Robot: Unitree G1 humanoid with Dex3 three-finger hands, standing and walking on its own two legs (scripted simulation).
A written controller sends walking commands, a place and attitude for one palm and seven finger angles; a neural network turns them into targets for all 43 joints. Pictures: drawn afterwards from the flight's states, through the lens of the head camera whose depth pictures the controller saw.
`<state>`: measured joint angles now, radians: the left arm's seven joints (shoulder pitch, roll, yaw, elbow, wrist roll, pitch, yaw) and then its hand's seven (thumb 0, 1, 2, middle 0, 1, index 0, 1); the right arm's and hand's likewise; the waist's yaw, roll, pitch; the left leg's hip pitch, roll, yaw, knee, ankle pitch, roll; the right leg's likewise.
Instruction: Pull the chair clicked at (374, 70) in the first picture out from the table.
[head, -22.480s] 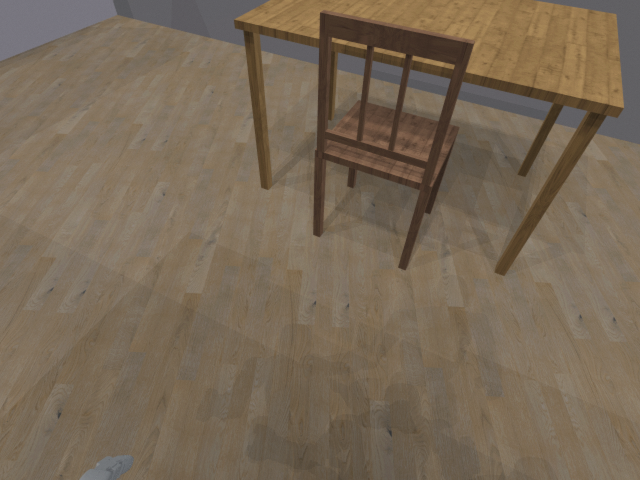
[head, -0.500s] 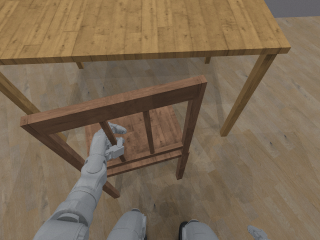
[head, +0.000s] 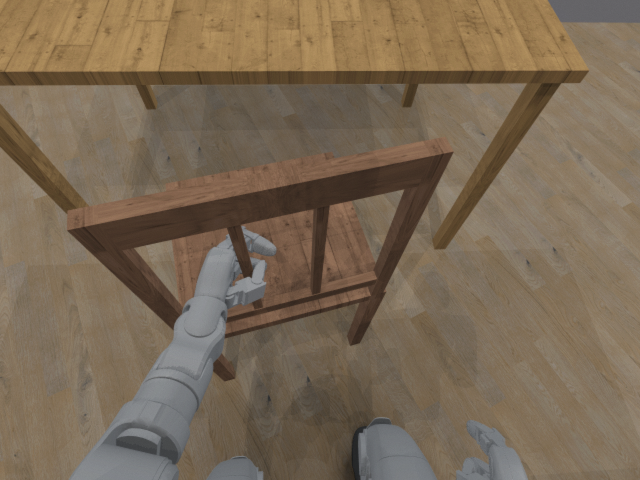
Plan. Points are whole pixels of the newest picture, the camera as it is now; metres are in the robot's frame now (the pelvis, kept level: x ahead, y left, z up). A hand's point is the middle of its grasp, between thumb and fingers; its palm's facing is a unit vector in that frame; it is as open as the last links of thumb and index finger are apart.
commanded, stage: step backward, pulling the chair out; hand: left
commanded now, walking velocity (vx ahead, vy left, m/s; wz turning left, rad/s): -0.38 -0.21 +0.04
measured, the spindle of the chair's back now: (247, 271) +0.39 +0.10 -0.08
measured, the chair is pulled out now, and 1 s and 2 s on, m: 0.21 0.38 0.52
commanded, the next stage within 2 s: stop walking, hand still on the chair in 1.44 s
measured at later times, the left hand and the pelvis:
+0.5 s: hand (259, 329) +0.30 +0.08 -0.05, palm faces -0.08 -0.99 -0.15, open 4.9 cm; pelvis -0.08 -0.02 +0.01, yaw +3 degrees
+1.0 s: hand (250, 419) +0.19 +0.08 -0.05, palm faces -0.05 -0.99 -0.15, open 4.9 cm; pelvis -0.18 -0.02 +0.00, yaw +4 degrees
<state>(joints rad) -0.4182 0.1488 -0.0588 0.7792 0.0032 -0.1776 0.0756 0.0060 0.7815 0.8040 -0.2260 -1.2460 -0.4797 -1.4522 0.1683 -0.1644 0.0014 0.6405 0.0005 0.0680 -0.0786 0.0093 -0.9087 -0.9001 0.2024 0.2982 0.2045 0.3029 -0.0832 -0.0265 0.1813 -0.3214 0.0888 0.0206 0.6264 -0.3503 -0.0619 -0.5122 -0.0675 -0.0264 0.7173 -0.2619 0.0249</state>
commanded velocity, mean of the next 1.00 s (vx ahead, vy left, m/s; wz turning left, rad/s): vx -0.38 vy -0.05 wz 0.00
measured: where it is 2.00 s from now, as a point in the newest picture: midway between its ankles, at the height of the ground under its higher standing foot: outside the picture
